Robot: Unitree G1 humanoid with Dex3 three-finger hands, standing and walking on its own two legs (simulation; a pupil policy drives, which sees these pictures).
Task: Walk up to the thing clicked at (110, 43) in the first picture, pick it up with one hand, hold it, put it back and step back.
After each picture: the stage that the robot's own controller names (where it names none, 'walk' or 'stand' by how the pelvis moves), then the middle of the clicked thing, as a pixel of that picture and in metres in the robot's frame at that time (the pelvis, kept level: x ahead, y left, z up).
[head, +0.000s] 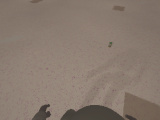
stand; (110, 44) +1.61 -0.49 -0.72
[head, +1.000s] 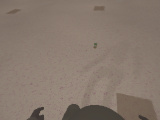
walk; (95, 45) +1.53 -0.03 -0.70
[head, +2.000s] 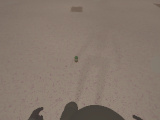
walk; (76, 59) +1.02 +0.26 -0.70
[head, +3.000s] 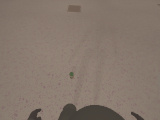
walk; (71, 75) +0.63 +0.21 -0.71
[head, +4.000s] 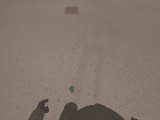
stand; (71, 89) +0.39 +0.19 -0.69
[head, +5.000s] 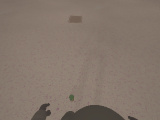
stand; (71, 98) +0.35 +0.19 -0.72
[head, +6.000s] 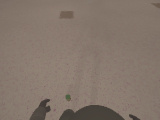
stand; (68, 97) +0.31 +0.22 -0.71
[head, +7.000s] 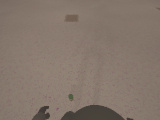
stand; (71, 97) +0.34 +0.20 -0.73
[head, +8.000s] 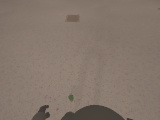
stand; (71, 98) +0.34 +0.20 -0.73
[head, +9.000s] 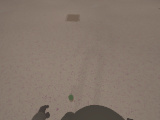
go down; (71, 98) +0.33 +0.19 -0.73
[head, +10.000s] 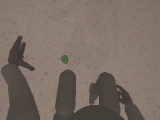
go down; (65, 59) +0.44 +0.18 -0.36
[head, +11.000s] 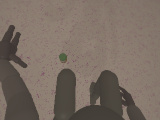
go down; (63, 58) +0.44 +0.19 -0.31
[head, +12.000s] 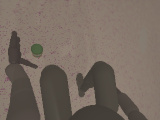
close in; (37, 51) +0.43 +0.23 -0.23
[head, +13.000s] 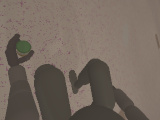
close; (23, 49) +0.43 +0.25 -0.23
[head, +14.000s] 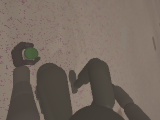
lift; (30, 54) +0.40 +0.21 -0.23
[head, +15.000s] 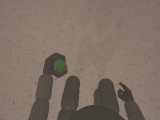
lift; (61, 67) +0.33 +0.19 -0.01
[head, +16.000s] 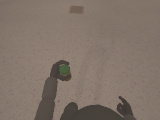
hold; (65, 73) +0.31 +0.16 +0.02
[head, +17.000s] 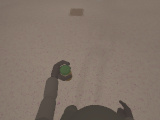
hold; (66, 73) +0.31 +0.16 +0.02
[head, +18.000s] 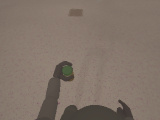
crouch; (68, 74) +0.31 +0.15 +0.01
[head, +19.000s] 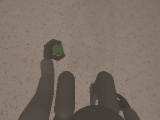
crouch; (58, 52) +0.44 +0.18 -0.08
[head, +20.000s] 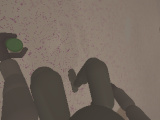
lower; (15, 47) +0.44 +0.26 -0.23
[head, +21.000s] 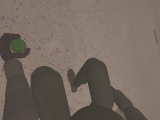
lower; (18, 47) +0.44 +0.25 -0.23
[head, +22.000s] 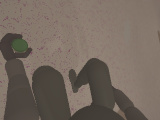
lower; (20, 47) +0.43 +0.25 -0.23
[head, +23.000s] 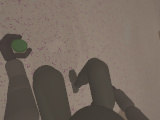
lower; (20, 48) +0.44 +0.25 -0.23
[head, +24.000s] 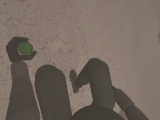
loosen; (25, 50) +0.42 +0.23 -0.23
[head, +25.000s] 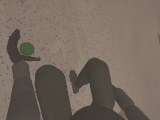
withdraw; (26, 50) +0.42 +0.23 -0.23
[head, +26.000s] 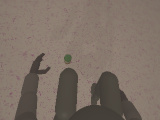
walk; (67, 59) +0.44 +0.17 -0.31
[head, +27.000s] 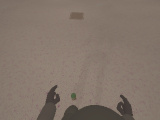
stand; (73, 96) +0.35 +0.14 -0.65
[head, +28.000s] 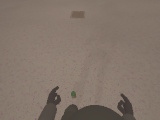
stand; (73, 94) +0.36 +0.16 -0.67
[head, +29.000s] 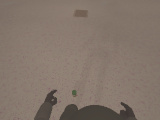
stand; (74, 93) +0.37 +0.15 -0.68
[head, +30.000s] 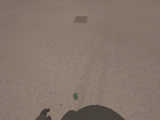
walk; (75, 96) +0.37 +0.15 -0.72
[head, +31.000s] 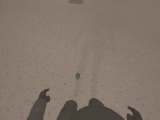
walk; (77, 76) +0.54 +0.09 -0.70
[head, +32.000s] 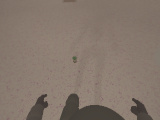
walk; (74, 59) +0.85 +0.25 -0.68
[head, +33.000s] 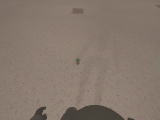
stand; (77, 61) +0.99 +0.20 -0.71
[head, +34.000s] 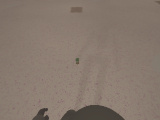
stand; (77, 61) +0.99 +0.21 -0.73
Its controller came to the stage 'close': yes
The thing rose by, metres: 0.73
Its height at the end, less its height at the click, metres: +0.00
